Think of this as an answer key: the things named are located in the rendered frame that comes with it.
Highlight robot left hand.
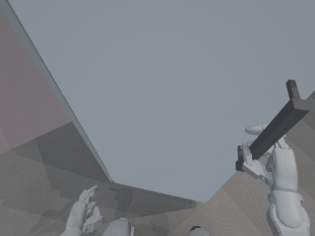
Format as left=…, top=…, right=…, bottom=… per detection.
left=65, top=185, right=103, bottom=236

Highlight handle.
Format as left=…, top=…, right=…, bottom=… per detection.
left=235, top=80, right=310, bottom=172

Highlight robot left thigh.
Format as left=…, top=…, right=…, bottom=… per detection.
left=101, top=219, right=135, bottom=236

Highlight fridge door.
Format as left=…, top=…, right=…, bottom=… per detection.
left=8, top=0, right=315, bottom=203

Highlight robot right forearm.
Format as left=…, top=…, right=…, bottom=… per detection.
left=266, top=189, right=310, bottom=236

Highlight robot right hand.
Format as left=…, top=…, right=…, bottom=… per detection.
left=240, top=124, right=298, bottom=193

